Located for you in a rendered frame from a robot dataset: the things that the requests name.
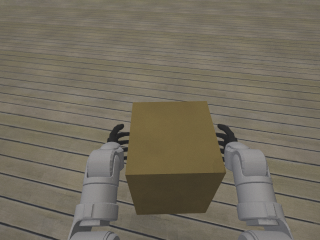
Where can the carton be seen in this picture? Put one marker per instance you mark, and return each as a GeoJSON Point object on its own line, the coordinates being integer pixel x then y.
{"type": "Point", "coordinates": [174, 163]}

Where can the robot right forearm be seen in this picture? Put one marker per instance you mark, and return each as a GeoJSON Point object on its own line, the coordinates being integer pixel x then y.
{"type": "Point", "coordinates": [257, 204]}

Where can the robot left hand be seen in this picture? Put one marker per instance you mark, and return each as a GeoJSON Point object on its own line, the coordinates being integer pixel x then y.
{"type": "Point", "coordinates": [114, 136]}

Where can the robot left forearm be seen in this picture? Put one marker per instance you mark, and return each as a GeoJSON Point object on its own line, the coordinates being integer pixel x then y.
{"type": "Point", "coordinates": [98, 204]}

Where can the right robot upper arm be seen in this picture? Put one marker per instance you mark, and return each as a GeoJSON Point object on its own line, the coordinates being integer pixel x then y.
{"type": "Point", "coordinates": [263, 235]}

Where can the robot right hand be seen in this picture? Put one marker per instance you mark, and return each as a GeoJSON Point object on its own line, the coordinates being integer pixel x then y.
{"type": "Point", "coordinates": [228, 137]}

